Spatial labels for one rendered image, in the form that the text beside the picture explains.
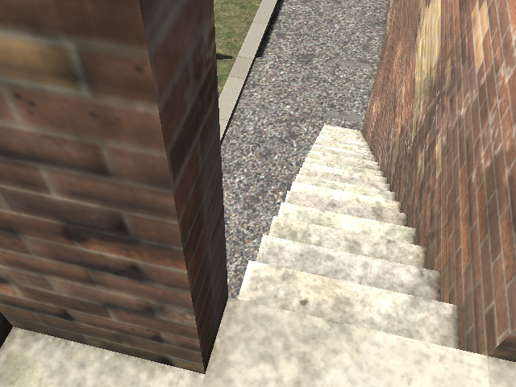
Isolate stairs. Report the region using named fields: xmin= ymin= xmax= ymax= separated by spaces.
xmin=238 ymin=124 xmax=460 ymax=349

